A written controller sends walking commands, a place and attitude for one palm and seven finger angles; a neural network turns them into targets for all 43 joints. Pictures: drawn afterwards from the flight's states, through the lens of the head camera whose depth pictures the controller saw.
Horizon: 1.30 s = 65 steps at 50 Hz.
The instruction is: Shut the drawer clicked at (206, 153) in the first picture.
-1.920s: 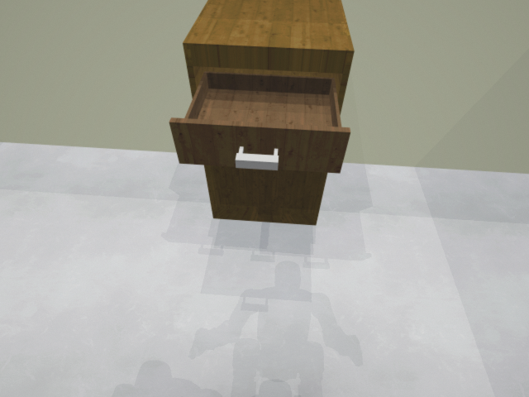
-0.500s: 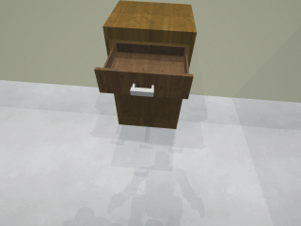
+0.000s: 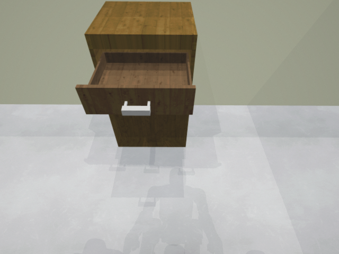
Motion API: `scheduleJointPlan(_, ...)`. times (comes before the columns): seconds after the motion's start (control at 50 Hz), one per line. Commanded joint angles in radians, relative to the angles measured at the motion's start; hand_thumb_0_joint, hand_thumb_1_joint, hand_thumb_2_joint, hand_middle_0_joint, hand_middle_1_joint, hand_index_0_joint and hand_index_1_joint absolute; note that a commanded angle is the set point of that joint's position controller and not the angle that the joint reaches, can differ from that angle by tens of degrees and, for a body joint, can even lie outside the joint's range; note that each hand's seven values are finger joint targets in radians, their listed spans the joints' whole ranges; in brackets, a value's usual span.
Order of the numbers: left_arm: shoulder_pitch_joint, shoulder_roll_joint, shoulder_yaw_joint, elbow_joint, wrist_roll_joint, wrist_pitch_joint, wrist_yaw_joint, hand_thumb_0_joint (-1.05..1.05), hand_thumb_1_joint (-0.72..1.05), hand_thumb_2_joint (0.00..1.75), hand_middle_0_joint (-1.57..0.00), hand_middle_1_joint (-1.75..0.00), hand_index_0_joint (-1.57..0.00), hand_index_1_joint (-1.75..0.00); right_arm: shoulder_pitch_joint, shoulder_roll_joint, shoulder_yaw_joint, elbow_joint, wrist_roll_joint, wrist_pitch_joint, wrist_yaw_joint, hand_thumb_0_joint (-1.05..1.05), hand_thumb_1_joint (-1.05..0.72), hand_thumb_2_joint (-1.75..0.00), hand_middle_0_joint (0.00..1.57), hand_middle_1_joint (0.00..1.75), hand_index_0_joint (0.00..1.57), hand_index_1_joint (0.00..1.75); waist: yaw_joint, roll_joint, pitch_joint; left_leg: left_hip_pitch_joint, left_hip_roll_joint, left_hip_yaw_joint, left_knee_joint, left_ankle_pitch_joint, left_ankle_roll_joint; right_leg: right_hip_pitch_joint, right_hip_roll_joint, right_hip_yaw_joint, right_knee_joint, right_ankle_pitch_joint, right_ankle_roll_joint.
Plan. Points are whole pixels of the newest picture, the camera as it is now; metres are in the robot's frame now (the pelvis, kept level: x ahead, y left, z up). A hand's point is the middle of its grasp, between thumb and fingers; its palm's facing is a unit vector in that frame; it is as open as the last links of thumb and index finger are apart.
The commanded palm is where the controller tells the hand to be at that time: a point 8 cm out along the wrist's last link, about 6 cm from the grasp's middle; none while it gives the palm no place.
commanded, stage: take the last steps up to it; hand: left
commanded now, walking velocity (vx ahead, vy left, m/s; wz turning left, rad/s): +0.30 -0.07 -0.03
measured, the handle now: (136, 107) +0.64 +0.16 -0.07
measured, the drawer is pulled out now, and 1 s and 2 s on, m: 0.29 0.29 0.29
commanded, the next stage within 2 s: come to a stop and stand still in 0.84 s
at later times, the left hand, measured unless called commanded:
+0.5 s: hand out of the picture +0.04 +0.11 -0.18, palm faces +0.13 -0.99 -0.11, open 7.4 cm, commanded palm none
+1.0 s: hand (134, 180) +0.37 +0.14 -0.16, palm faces -0.04 -0.98 -0.19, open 7.3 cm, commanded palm none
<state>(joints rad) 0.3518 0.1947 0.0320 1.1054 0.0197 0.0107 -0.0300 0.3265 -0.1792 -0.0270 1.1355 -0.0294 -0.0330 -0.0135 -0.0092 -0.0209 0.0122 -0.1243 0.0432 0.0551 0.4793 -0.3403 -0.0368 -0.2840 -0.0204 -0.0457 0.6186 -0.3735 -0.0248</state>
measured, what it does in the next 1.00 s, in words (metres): walks ahead: left foot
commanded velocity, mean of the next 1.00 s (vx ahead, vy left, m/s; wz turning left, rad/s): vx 0.20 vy -0.04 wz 0.00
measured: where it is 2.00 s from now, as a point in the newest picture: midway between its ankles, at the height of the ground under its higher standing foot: outside the picture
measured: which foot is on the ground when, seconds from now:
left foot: down 0.00-0.02, up 0.04-0.50, down 0.52-1.00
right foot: down 0.00-0.50, up 0.52-1.00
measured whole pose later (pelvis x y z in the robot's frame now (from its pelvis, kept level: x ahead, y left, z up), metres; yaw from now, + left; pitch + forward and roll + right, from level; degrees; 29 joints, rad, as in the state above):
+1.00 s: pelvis +0.30 -0.04 +0.01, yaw -2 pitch +0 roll +1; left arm 0.20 0.18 0.05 1.02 0.03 0.00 0.00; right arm 0.40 -0.13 -0.04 1.12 -0.03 -0.04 -0.02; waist -0.06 -0.02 0.02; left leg -0.15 0.01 0.13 0.40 -0.25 0.03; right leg -0.36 -0.07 -0.07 0.60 -0.24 0.01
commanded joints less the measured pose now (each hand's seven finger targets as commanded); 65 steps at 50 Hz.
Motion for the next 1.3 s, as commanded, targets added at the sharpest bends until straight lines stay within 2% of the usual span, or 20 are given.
scheduleJointPlan(0.0,0.310,0.209,0.061,0.032,0.004,-0.064,0.031,0.00,0.90,0.90,-0.20,-0.30,-0.20,-0.30,-0.082,-0.064,-0.016,-0.100,0.018,-0.027,-0.005,0.00,-0.90,-0.90,0.20,0.30,0.20,0.30,0.141,-0.348,0.008,-0.530,-0.039,0.074,0.459,-0.228,0.057,0.403,-0.322,0.490,-0.402,0.068,-0.120)
scheduleJointPlan(0.04,0.278,0.150,0.045,0.037,-0.006,-0.072,0.046,0.00,0.90,0.90,-0.20,-0.30,-0.20,-0.30,-0.114,-0.096,-0.034,-0.098,0.013,-0.027,0.000,0.00,-0.90,-0.90,0.20,0.30,0.20,0.30,0.101,-0.180,0.063,-0.575,0.029,-0.047,0.680,-0.140,0.081,0.314,-0.318,0.450,-0.406,0.158,-0.168)
scheduleJointPlan(0.1,0.185,0.058,0.018,0.004,-0.003,-0.081,0.054,0.00,0.90,0.90,-0.20,-0.30,-0.20,-0.30,-0.090,-0.052,-0.033,-0.067,0.004,-0.017,0.006,0.00,-0.90,-0.90,0.20,0.30,0.20,0.30,0.037,-0.014,0.113,-0.551,0.067,-0.023,0.737,-0.002,0.056,0.218,-0.265,0.289,-0.391,0.367,-0.182)
scheduleJointPlan(0.18,0.210,0.026,0.007,0.015,0.001,-0.097,0.063,0.00,0.90,0.90,-0.20,-0.30,-0.20,-0.30,-0.095,-0.019,-0.037,-0.076,0.005,0.000,0.012,0.00,-0.90,-0.90,0.20,0.30,0.20,0.30,0.009,-0.050,0.103,-0.557,0.064,0.008,0.673,0.077,0.036,0.221,-0.214,0.176,-0.392,0.574,-0.177)
scheduleJointPlan(0.36,0.282,0.020,0.009,0.057,0.007,-0.095,0.075,0.00,0.90,0.90,-0.20,-0.30,-0.20,-0.30,-0.278,0.008,-0.027,-0.148,0.012,-0.019,0.022,0.00,-0.90,-0.90,0.20,0.30,0.20,0.30,0.050,-0.060,0.124,-0.492,0.017,0.084,0.305,0.111,0.058,0.328,-0.193,0.133,-0.350,0.845,-0.156)
scheduleJointPlan(0.44,0.239,0.040,0.017,0.049,0.000,-0.096,0.070,0.00,0.90,0.90,-0.20,-0.30,-0.20,-0.30,-0.050,-0.011,-0.035,-0.088,0.009,-0.035,-0.001,0.00,-0.90,-0.90,0.20,0.30,0.20,0.30,-0.057,-0.077,0.037,-0.115,-0.078,0.127,0.115,0.183,0.114,0.247,-0.141,0.056,-0.057,1.076,-0.110)
scheduleJointPlan(0.46,0.225,0.036,0.019,0.040,-0.003,-0.094,0.067,0.00,0.90,0.90,-0.20,-0.30,-0.20,-0.30,0.087,-0.061,-0.046,-0.054,0.004,-0.038,-0.007,0.00,-0.90,-0.90,0.20,0.30,0.20,0.30,-0.111,-0.071,-0.026,0.092,-0.010,0.027,0.076,0.247,0.145,0.116,-0.115,0.049,0.127,0.880,-0.088)
scheduleJointPlan(0.48,0.247,-0.013,0.016,0.016,-0.017,-0.094,0.062,0.00,0.90,0.90,-0.20,-0.30,-0.20,-0.30,0.189,-0.159,-0.070,-0.043,-0.013,-0.044,-0.019,0.00,-0.90,-0.90,0.20,0.30,0.20,0.30,-0.132,0.117,-0.120,0.290,0.258,-0.331,0.001,0.349,0.265,-0.116,-0.001,-0.015,0.435,0.429,-0.039)
scheduleJointPlan(0.5,0.226,-0.026,0.009,-0.017,-0.020,-0.096,0.060,0.00,0.90,0.90,-0.20,-0.30,-0.20,-0.30,0.221,-0.197,-0.073,-0.039,0.002,-0.037,-0.019,0.00,-0.90,-0.90,0.20,0.30,0.20,0.30,-0.098,0.190,-0.151,0.276,0.438,-0.605,-0.167,0.407,0.368,-0.236,0.069,0.022,0.711,-0.166,-0.033)
scheduleJointPlan(0.54,0.130,-0.022,0.018,-0.046,0.000,-0.075,0.060,0.00,0.90,0.90,-0.20,-0.30,-0.20,-0.30,0.038,-0.116,-0.057,-0.084,0.018,-0.031,-0.013,0.00,-0.90,-0.90,0.20,0.30,0.20,0.30,-0.030,0.020,0.089,-0.078,0.378,-0.504,-0.296,-0.077,0.343,-0.294,-0.029,0.073,0.742,-0.086,-0.035)
scheduleJointPlan(0.56,0.138,-0.035,0.018,-0.042,0.008,-0.063,0.051,0.00,0.90,0.90,-0.20,-0.30,-0.20,-0.30,-0.038,-0.063,-0.039,-0.105,0.016,-0.036,-0.016,0.00,-0.90,-0.90,0.20,0.30,0.20,0.30,0.011,0.077,0.164,-0.213,0.338,-0.455,-0.340,-0.158,0.299,-0.285,-0.058,0.081,0.723,-0.023,-0.023)
scheduleJointPlan(0.66,0.153,-0.062,0.026,-0.056,0.018,-0.024,0.033,0.00,0.90,0.90,-0.20,-0.30,-0.20,-0.30,-0.035,-0.027,-0.032,-0.111,0.011,-0.061,-0.013,0.00,-0.90,-0.90,0.20,0.30,0.20,0.30,0.058,0.080,0.066,-0.276,0.203,-0.144,-0.322,0.155,0.235,-0.180,-0.095,0.040,0.505,0.142,0.021)
scheduleJointPlan(0.86,-0.140,-0.005,0.024,-0.140,0.011,-0.018,0.026,0.00,0.90,0.90,-0.20,-0.30,-0.20,-0.30,0.100,-0.097,-0.043,-0.066,0.000,-0.032,-0.015,0.00,-0.90,-0.90,0.20,0.30,0.20,0.30,-0.033,0.113,0.081,-0.059,0.224,-0.168,-0.311,0.128,0.241,-0.224,-0.079,-0.012,0.110,0.120,0.039)
scheduleJointPlan(0.94,-0.122,-0.013,0.018,-0.127,0.008,-0.030,0.033,0.00,0.90,0.90,-0.20,-0.30,-0.20,-0.30,0.110,-0.091,-0.036,-0.044,-0.001,-0.022,-0.021,0.00,-0.90,-0.90,0.20,0.30,0.20,0.30,-0.013,0.118,0.030,-0.035,0.205,-0.123,-0.182,0.316,0.211,-0.057,-0.035,-0.043,-0.065,0.110,0.030)
scheduleJointPlan(0.98,-0.013,0.016,0.019,-0.076,0.005,-0.049,0.050,0.00,0.90,0.90,-0.20,-0.30,-0.20,-0.30,0.107,-0.044,-0.019,-0.023,0.011,-0.024,-0.022,0.00,-0.90,-0.90,0.20,0.30,0.20,0.30,0.038,0.024,-0.039,-0.103,0.118,-0.053,-0.026,0.345,0.114,0.189,-0.073,0.020,-0.243,0.356,0.026)
scheduleJointPlan(1.02,0.034,0.115,0.021,-0.044,-0.006,-0.059,0.068,0.00,0.90,0.90,-0.20,-0.30,-0.20,-0.30,0.134,0.012,-0.002,-0.026,0.025,-0.014,-0.021,0.00,-0.90,-0.90,0.20,0.30,0.20,0.30,0.016,-0.141,-0.111,-0.226,0.018,0.026,0.033,-0.065,0.021,0.342,-0.331,0.211,-0.210,0.929,-0.064)
scheduleJointPlan(1.04,0.015,0.128,0.020,-0.052,-0.007,-0.050,0.069,0.00,0.90,0.90,-0.20,-0.30,-0.20,-0.30,0.141,0.010,-0.011,-0.016,0.026,-0.003,-0.024,0.00,-0.90,-0.90,0.20,0.30,0.20,0.30,0.010,-0.062,-0.086,-0.192,0.011,0.009,0.080,-0.121,0.019,0.288,-0.346,0.172,-0.201,1.026,-0.092)
scheduleJointPlan(1.08,-0.033,0.121,0.030,-0.059,-0.005,-0.042,0.082,0.00,0.90,0.90,-0.20,-0.30,-0.20,-0.30,0.122,0.010,-0.018,-0.015,0.028,0.033,-0.032,0.00,-0.90,-0.90,0.20,0.30,0.20,0.30,0.012,-0.185,-0.053,-0.207,0.017,0.019,0.209,-0.176,0.003,0.227,-0.336,0.178,-0.192,1.146,-0.125)
scheduleJointPlan(1.12,-0.031,0.110,0.034,-0.058,0.001,-0.035,0.094,0.00,0.90,0.90,-0.20,-0.30,-0.20,-0.30,0.085,0.000,-0.025,-0.025,0.025,0.046,-0.037,0.00,-0.90,-0.90,0.20,0.30,0.20,0.30,0.031,-0.149,-0.040,-0.275,0.006,-0.014,0.345,-0.211,-0.002,0.263,-0.357,0.175,-0.187,1.243,-0.161)
scheduleJointPlan(1.28,-0.118,0.150,0.065,-0.129,0.015,-0.006,0.102,0.00,0.90,0.90,-0.20,-0.30,-0.20,-0.30,-0.015,-0.018,-0.052,-0.115,0.018,0.090,-0.009,0.00,-0.90,-0.90,0.20,0.30,0.20,0.30,0.014,-0.152,-0.041,-0.285,-0.011,-0.060,0.508,-0.107,-0.021,0.113,-0.327,0.110,-0.239,0.804,-0.171)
